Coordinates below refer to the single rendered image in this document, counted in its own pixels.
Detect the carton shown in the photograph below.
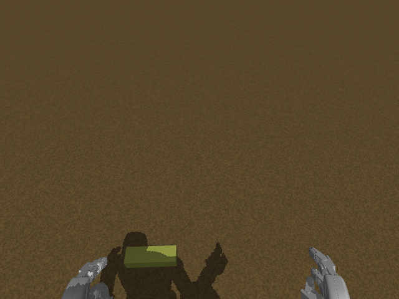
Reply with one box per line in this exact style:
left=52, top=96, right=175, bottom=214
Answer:
left=124, top=245, right=177, bottom=268

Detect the left robot hand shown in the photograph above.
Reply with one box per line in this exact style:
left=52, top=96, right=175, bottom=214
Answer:
left=61, top=257, right=113, bottom=299

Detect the right robot hand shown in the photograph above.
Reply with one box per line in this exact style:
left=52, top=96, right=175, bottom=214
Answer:
left=301, top=247, right=350, bottom=299

